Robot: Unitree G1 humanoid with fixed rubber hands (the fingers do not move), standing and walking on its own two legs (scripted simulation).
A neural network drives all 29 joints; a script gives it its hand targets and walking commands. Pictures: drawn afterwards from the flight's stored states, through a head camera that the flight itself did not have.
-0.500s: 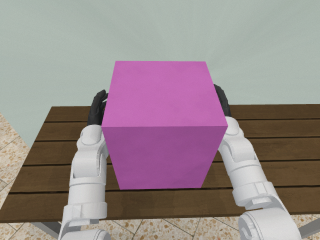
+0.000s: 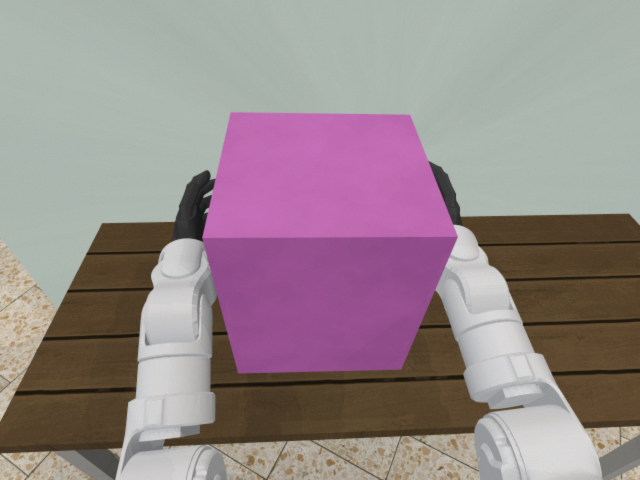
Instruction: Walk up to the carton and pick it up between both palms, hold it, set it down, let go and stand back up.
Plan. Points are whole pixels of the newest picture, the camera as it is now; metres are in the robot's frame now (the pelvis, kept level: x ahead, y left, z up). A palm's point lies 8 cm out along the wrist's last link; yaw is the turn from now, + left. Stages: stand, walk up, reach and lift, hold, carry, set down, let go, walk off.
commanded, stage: reach and lift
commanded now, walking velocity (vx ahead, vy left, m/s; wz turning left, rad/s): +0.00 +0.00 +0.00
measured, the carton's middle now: (321, 248) +0.36 +0.00 +0.13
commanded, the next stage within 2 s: hold in 0.54 s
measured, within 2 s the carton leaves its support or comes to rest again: neither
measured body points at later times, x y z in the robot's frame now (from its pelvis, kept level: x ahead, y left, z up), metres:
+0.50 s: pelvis +0.01 -0.01 +0.00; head -0.01 +0.01 +0.45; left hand +0.38 +0.14 +0.16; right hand +0.39 -0.16 +0.16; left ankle +0.04 +0.12 -0.75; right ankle -0.01 -0.13 -0.75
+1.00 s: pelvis +0.00 +0.00 +0.00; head -0.04 +0.02 +0.45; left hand +0.37 +0.15 +0.18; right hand +0.38 -0.16 +0.17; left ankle +0.04 +0.12 -0.75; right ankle -0.01 -0.13 -0.75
